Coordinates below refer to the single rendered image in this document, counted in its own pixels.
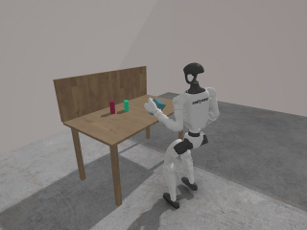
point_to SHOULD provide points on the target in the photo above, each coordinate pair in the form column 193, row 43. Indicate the left robot hand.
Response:
column 150, row 106

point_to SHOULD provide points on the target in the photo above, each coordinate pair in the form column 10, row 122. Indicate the robot right shin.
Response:
column 188, row 166

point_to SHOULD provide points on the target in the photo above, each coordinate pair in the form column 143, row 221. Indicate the right robot forearm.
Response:
column 209, row 121

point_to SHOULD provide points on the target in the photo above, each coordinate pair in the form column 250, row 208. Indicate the robot shin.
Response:
column 188, row 166
column 170, row 179

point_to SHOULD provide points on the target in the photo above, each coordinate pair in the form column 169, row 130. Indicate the robot right upper arm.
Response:
column 213, row 104

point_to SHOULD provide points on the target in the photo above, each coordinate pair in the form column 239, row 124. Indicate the left robot forearm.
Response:
column 169, row 123

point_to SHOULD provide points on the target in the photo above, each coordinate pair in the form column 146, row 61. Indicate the robot left upper arm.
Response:
column 178, row 103

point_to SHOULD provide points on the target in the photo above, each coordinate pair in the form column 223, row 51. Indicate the table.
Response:
column 84, row 106

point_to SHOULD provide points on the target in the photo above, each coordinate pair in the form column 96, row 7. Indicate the sponge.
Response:
column 159, row 104

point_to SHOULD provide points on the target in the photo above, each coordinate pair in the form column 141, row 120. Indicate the robot left shin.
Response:
column 170, row 179

